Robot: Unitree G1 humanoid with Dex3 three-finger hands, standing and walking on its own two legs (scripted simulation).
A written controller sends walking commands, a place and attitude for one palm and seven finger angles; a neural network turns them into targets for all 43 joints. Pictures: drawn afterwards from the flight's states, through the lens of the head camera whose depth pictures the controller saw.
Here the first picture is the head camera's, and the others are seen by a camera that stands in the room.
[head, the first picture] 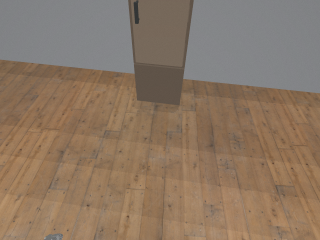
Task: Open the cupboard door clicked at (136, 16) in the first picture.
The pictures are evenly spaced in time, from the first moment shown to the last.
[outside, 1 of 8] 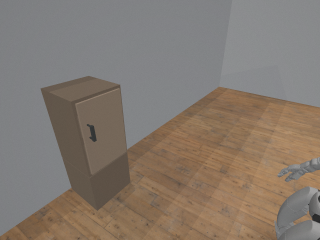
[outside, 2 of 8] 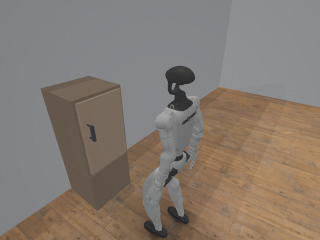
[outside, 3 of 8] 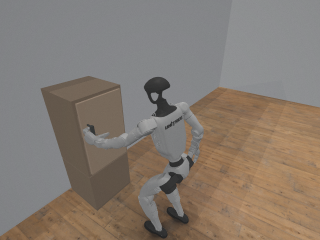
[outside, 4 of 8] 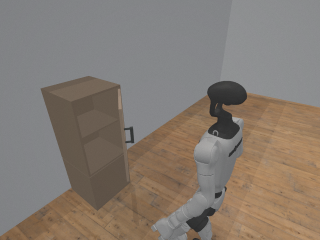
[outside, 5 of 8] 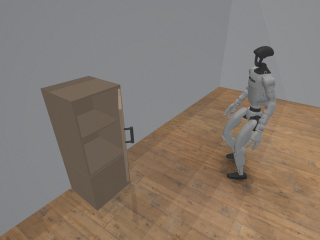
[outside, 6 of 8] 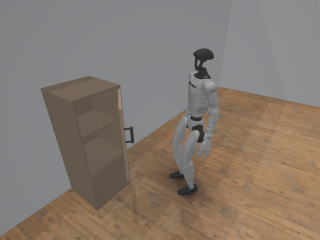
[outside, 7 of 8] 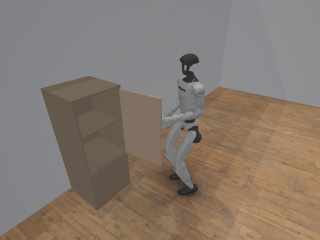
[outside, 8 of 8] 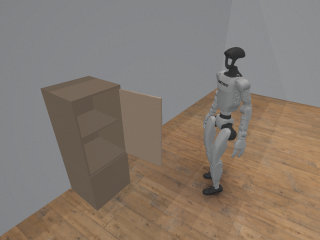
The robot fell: no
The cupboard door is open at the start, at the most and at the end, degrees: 0 97 97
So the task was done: yes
